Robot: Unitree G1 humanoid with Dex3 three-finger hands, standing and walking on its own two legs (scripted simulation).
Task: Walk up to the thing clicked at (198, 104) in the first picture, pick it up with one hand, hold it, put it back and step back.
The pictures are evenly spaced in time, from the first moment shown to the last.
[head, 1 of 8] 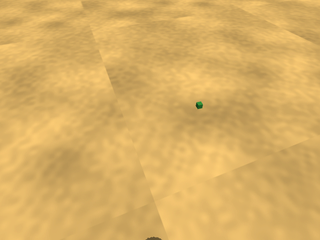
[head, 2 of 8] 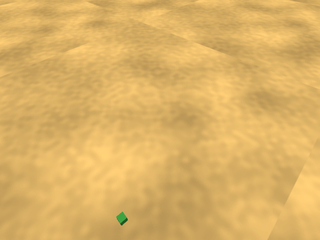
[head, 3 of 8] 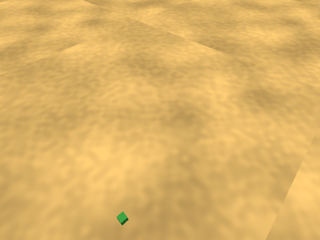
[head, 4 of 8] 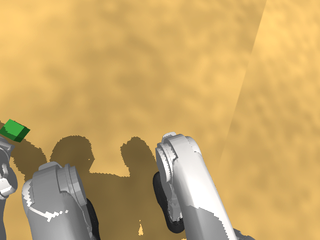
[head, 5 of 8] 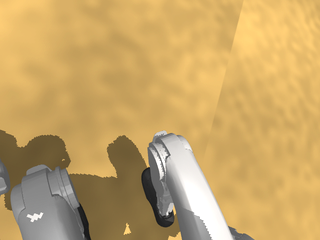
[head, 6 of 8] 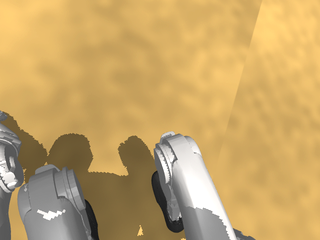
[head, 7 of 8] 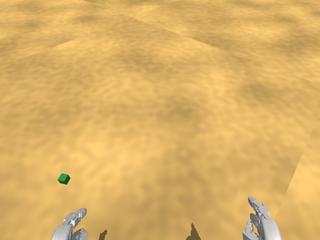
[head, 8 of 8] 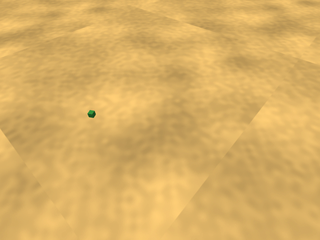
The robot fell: no
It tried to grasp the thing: yes
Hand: left
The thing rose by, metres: 0.65
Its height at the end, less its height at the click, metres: +0.00
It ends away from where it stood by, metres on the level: 0.45
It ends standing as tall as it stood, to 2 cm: yes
